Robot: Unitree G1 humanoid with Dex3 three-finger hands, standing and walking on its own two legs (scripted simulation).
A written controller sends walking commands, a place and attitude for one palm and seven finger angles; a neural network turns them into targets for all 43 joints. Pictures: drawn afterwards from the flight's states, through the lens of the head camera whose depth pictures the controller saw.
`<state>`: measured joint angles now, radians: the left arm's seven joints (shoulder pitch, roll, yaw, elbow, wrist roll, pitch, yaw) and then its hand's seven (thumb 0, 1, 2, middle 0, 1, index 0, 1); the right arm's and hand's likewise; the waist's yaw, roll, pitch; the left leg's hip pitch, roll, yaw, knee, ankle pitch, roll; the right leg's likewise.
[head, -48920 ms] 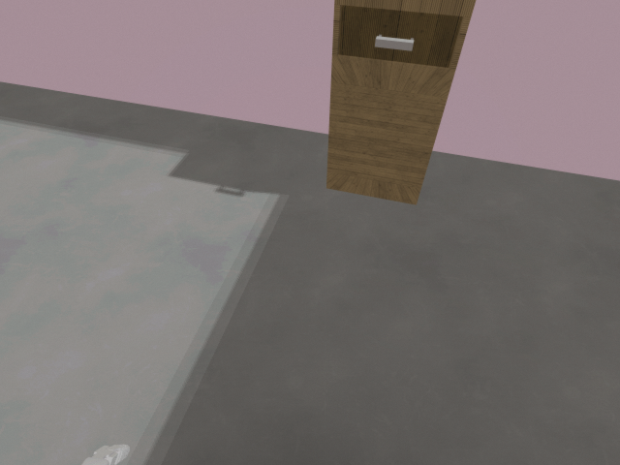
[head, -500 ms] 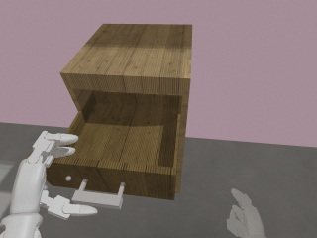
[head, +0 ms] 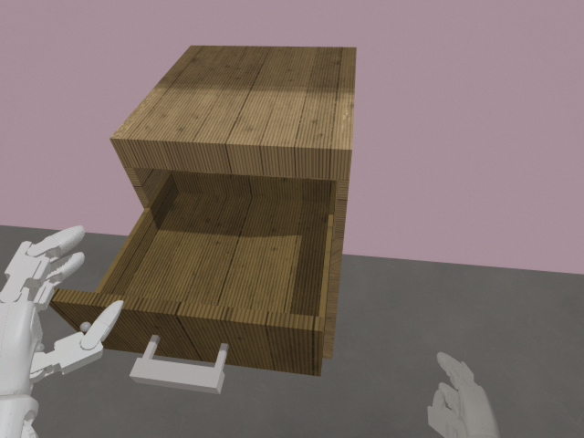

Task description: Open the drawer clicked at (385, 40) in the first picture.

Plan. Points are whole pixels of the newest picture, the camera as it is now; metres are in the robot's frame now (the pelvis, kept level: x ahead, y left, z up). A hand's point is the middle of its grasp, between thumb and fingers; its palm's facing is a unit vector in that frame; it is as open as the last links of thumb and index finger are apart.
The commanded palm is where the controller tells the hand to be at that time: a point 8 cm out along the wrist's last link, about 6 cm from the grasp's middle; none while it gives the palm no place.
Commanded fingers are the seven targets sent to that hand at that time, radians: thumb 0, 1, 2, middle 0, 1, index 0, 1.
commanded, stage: draw the hand back to the body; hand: left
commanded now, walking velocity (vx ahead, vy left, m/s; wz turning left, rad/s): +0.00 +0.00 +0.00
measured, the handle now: (183, 360) +0.23 +0.20 -0.03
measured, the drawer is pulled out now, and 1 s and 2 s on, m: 0.30 0.30 0.30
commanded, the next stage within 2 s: step back with the hand held close in 0.32 s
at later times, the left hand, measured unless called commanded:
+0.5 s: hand (78, 331) +0.17 +0.23 +0.16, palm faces +0.39 -0.81 -0.44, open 7.4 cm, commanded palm +0.12 +0.27 +0.17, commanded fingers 0.00 0.90 0.90 -0.20 -0.30 -0.20 -0.30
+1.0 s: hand (26, 393) +0.12 +0.25 +0.16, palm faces +0.34 -0.81 -0.49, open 7.4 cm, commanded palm +0.05 +0.30 +0.17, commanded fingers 0.00 0.90 0.90 -0.20 -0.30 -0.20 -0.30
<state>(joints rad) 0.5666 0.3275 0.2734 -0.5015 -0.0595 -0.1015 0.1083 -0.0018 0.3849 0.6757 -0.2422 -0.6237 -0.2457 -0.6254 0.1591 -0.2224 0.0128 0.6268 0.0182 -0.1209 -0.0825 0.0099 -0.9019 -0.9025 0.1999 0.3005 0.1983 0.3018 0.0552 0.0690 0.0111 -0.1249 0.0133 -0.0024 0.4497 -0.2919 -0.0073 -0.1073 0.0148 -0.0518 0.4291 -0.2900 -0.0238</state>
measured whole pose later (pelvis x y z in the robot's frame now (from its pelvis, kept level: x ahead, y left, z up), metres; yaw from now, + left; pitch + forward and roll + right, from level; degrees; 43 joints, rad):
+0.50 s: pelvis -0.01 -0.01 +0.00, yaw +1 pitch -2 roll -1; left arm 0.55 0.33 0.31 -0.48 -0.06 -0.12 0.10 0.01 0.88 0.89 -0.21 -0.30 -0.21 -0.30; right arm 0.17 -0.22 0.02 0.61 0.02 -0.09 -0.07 0.01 -0.90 -0.90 0.20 0.30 0.20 0.30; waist 0.04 0.09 0.01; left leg -0.16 0.03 -0.02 0.47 -0.28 -0.02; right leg -0.12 0.03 -0.07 0.42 -0.27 -0.04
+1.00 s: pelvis -0.07 +0.01 -0.01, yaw +1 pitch +2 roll -1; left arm 0.66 0.40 0.38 -0.63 -0.06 -0.19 0.14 0.01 0.89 0.89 -0.21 -0.30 -0.21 -0.30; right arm 0.16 -0.20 0.00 0.55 0.03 -0.04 -0.08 0.01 -0.90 -0.90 0.20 0.30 0.20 0.30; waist 0.00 0.00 0.03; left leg -0.37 -0.01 -0.01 0.56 -0.22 0.01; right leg -0.35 -0.01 -0.07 0.54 -0.22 -0.01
